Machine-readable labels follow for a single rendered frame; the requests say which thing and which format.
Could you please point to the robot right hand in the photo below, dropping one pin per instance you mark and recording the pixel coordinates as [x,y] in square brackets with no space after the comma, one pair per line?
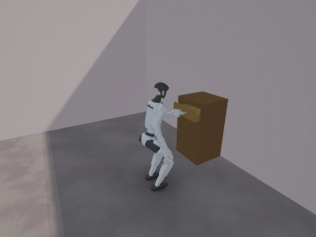
[168,153]

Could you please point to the robot left forearm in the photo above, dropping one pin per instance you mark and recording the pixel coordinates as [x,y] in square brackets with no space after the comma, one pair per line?
[168,114]

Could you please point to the robot right forearm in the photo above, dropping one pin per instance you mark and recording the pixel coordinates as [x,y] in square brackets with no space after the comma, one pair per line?
[161,140]

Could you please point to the drawer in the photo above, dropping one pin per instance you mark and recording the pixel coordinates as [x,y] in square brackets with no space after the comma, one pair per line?
[192,113]

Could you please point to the cabinet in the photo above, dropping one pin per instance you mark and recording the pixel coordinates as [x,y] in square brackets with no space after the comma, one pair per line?
[201,141]

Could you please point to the robot right shin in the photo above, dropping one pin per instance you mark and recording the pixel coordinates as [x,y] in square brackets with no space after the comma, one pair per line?
[164,170]

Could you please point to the humanoid robot torso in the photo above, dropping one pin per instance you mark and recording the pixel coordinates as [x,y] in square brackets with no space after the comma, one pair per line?
[151,112]

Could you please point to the robot left hand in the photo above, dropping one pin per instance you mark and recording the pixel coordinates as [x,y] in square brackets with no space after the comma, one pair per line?
[176,113]

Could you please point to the right robot upper arm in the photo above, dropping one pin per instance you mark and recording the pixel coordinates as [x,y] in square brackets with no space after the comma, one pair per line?
[162,110]

